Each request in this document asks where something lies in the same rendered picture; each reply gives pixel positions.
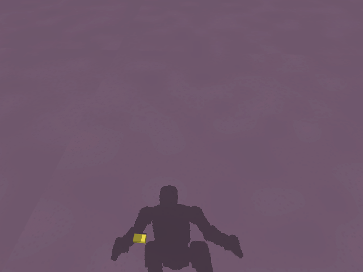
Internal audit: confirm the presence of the small box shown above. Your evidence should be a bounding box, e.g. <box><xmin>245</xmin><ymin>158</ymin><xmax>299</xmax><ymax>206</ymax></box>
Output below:
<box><xmin>133</xmin><ymin>233</ymin><xmax>147</xmax><ymax>244</ymax></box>

